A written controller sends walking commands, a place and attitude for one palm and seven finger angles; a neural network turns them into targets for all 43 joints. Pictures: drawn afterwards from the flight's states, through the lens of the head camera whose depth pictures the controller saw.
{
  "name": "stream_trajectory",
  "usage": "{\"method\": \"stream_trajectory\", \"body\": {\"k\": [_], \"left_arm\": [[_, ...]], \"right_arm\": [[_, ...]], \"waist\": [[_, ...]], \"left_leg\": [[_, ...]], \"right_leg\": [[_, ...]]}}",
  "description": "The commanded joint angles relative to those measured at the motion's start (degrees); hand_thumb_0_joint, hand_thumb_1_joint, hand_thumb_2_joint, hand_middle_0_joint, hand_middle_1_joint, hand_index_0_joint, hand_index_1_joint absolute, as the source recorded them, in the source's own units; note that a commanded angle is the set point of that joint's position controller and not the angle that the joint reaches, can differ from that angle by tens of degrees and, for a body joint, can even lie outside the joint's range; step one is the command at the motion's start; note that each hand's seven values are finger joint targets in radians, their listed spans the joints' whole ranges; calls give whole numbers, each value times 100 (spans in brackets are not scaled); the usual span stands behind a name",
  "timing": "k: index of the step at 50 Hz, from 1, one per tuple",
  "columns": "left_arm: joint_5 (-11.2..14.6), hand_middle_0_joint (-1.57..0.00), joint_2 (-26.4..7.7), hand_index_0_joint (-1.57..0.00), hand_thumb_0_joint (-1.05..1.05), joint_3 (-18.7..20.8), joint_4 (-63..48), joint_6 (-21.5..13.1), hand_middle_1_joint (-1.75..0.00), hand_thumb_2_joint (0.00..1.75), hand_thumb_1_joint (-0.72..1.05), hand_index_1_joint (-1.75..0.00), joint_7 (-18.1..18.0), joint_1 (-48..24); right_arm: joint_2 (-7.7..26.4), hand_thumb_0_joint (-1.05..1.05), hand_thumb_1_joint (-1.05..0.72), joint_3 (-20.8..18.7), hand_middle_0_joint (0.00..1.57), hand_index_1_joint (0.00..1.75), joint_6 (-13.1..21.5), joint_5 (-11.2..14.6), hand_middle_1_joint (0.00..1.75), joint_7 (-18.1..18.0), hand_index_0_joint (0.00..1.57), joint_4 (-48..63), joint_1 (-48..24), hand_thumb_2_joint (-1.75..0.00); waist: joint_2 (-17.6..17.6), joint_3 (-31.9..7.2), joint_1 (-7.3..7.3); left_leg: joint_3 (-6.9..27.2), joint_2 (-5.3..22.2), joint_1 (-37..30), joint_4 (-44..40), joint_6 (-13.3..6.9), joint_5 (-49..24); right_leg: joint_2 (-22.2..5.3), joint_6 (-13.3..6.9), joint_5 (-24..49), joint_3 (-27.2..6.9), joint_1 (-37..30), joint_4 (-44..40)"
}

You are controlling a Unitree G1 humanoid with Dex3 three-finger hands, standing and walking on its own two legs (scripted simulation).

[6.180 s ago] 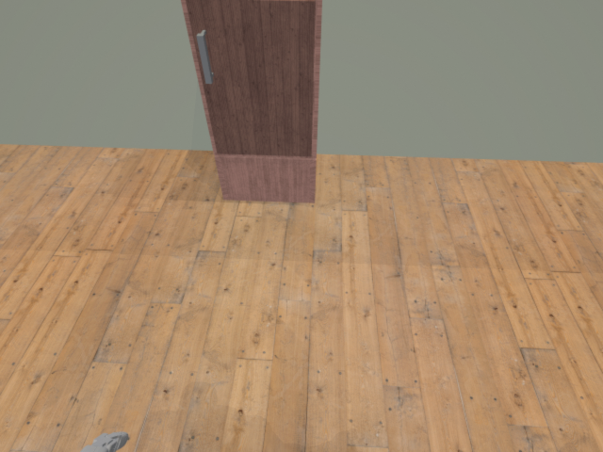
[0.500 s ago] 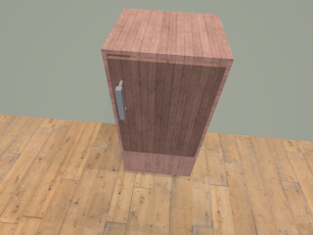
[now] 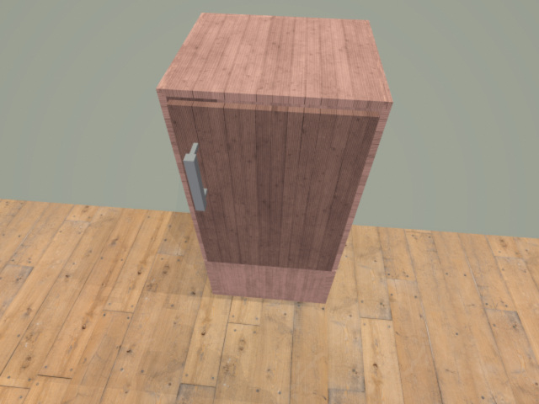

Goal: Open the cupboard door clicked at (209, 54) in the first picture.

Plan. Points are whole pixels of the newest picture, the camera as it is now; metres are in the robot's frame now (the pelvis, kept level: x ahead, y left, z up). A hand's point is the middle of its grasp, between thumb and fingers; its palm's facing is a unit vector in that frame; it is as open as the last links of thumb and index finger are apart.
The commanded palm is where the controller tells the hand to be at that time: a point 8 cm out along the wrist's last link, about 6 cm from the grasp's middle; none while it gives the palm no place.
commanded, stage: come to a stop and stand still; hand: left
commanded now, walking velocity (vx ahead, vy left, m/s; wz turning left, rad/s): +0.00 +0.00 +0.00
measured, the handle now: (198, 177) +0.58 +0.20 -0.05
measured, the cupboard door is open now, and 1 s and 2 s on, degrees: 0 0 0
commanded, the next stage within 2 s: look again from close up in 0.14 s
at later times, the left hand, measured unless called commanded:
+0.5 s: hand out of the picture -0.02 +0.21 -0.18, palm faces +0.00 -0.98 -0.21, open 7.4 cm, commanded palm none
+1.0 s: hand out of the picture +0.00 +0.21 -0.18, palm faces -0.02 -0.98 -0.21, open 7.3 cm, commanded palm none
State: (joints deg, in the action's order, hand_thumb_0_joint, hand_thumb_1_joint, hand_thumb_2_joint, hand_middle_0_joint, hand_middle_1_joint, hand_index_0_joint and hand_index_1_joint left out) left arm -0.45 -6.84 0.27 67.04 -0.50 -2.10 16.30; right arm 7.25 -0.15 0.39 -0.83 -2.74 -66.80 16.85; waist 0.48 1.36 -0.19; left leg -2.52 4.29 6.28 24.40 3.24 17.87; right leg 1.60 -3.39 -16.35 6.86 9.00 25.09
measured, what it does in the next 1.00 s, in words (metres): stands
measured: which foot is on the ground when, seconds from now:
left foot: down 0.00-1.00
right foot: down 0.00-1.00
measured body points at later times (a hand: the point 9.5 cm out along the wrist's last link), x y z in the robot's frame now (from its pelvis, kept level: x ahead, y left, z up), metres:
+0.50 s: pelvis -0.02 +0.04 +0.00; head -0.01 +0.03 +0.45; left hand -0.02 +0.26 -0.16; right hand -0.03 -0.17 -0.17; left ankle -0.05 +0.14 -0.74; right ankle -0.03 -0.07 -0.74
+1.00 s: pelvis +0.00 +0.04 -0.01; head +0.02 +0.03 +0.44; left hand +0.00 +0.26 -0.16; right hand -0.02 -0.17 -0.17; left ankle -0.05 +0.14 -0.74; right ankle -0.03 -0.07 -0.74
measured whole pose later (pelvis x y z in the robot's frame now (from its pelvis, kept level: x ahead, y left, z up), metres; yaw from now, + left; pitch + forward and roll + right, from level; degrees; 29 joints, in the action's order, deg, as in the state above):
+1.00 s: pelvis +0.00 +0.04 -0.01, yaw -2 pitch +0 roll +0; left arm -1.1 -7.4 -0.4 64.1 -0.8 -2.8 16.1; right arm 8.6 0.9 1.1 -1.0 -1.6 -63.0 17.2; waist 1.3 2.3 -0.1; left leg -5.4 0.1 9.3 29.1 -1.4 20.0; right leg -1.7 0.0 -18.5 3.4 12.9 31.0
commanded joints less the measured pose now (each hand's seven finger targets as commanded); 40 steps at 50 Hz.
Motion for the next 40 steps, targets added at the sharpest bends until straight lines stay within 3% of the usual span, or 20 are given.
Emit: {"method": "stream_trajectory", "body": {"k": [1,3,11,12,13,14,15,16,17,19,20,21,25,28,31,35,40], "left_arm": [[29,-20,-605,-20,0,102,-127,-83,-30,90,90,-30,-30,402],[30,-20,-606,-20,0,92,-110,-84,-30,90,90,-30,-34,435],[15,-20,-590,-20,0,58,-126,-56,-30,90,90,-30,-32,374],[-58,-20,-834,-20,0,119,37,-227,-30,90,90,-30,-270,966],[-87,-20,-1050,-20,0,153,-246,-282,-30,90,90,-30,-230,931],[-87,-20,-896,-20,0,90,-354,-286,-30,90,90,-30,-164,620],[-100,-20,-903,-20,0,87,-416,-265,-30,90,90,-30,-133,409],[-95,-20,-868,-20,0,110,-538,-265,-30,90,90,-30,-119,161],[-68,-20,-815,-20,0,109,-600,-240,-30,90,90,-30,-102,120],[-25,-20,-574,-20,0,83,-663,-168,-30,90,90,-30,-74,148],[-29,-20,-569,-20,0,62,-683,-131,-30,90,90,-30,-53,162],[-42,-20,-571,-20,0,66,-657,-93,-30,90,90,-30,-30,169],[-41,-20,-530,-20,0,17,-561,-60,-30,90,90,-30,22,321],[-37,-20,-558,-20,0,22,-560,-62,-30,90,90,-30,26,310],[-33,-20,-578,-20,0,27,-562,-58,-30,90,90,-30,18,281],[-28,-20,-579,-20,0,34,-549,-55,-30,90,90,-30,9,278],[-23,-20,-592,-20,0,40,-505,-63,-30,90,90,-30,-2,295]], "right_arm": [[323,0,-90,-70,20,30,41,36,30,-46,20,44,442,-90],[341,0,-90,-59,20,30,37,31,30,-54,20,51,428,-90],[414,0,-90,-55,20,30,21,28,30,-48,20,66,352,-90],[688,0,-90,-112,20,30,87,76,30,66,20,499,-361,-90],[308,0,-90,-91,20,30,0,66,30,77,20,753,-56,-90],[337,0,-90,-108,20,30,-10,49,30,89,20,741,51,-90],[261,0,-90,-92,20,30,-6,56,30,121,20,692,251,-90],[230,0,-90,-71,20,30,16,23,30,161,20,677,527,-90],[328,0,-90,-60,20,30,45,-3,30,176,20,662,689,-90],[583,0,-90,-64,20,30,120,-49,30,153,20,729,700,-90],[616,0,-90,-46,20,30,129,-46,30,144,20,790,544,-90],[604,0,-90,-35,20,30,149,-53,30,136,20,826,403,-90],[669,0,-90,-4,20,30,178,-23,30,93,20,867,383,-90],[669,0,-90,9,20,30,203,-18,30,83,20,782,482,-90],[627,0,-90,14,20,30,212,-19,30,77,20,694,543,-90],[612,0,-90,22,20,30,214,-10,30,69,20,609,566,-90],[572,0,-90,18,20,30,220,-8,30,50,20,500,561,-90]], "waist": [[155,51,20],[77,6,21],[-60,278,11],[-328,659,-291],[-399,280,-9],[107,240,116],[-63,56,207],[-32,-101,309],[-158,-194,324],[164,13,204],[356,152,119],[789,377,30],[169,535,-62],[-12,426,-63],[44,360,-56],[-131,293,-37],[-15,195,-22]], "left_leg": [[60,312,153,-166,-260,-1802],[60,311,138,-205,-253,-1753],[121,322,95,-405,-286,-1489],[-280,96,1088,1083,-150,-532],[111,4,1171,1408,-332,650],[114,31,1029,1381,-355,638],[2,40,773,1155,-305,506],[-15,-6,425,747,-298,75],[99,3,283,439,-326,-197],[459,351,706,-61,-503,-358],[572,379,928,-239,-552,-347],[648,406,1133,-456,-597,-383],[672,351,1185,-657,-666,-344],[627,300,1004,-634,-672,-616],[563,266,858,-626,-671,-813],[483,233,721,-546,-656,-1008],[381,202,507,-421,-636,-1439]], "right_leg": [[-925,150,2819,-740,-337,-452],[-940,153,2924,-757,-399,-455],[-882,162,2215,-732,-191,-626],[-1279,656,4980,-1327,-61,-480],[-1628,388,4734,-1556,-261,-503],[-1563,-54,3684,-1369,-11,-643],[-1393,-268,2082,-1191,301,-806],[-1240,-288,1281,-1009,447,-635],[-1066,-198,539,-914,554,-436],[-688,-1,-77,-785,561,-176],[-614,31,-42,-733,470,-72],[-575,66,9,-638,412,103],[-571,110,254,-633,296,152],[-627,124,411,-661,254,163],[-655,130,525,-674,240,181],[-695,141,665,-715,240,182],[-728,127,1017,-753,203,218]]}}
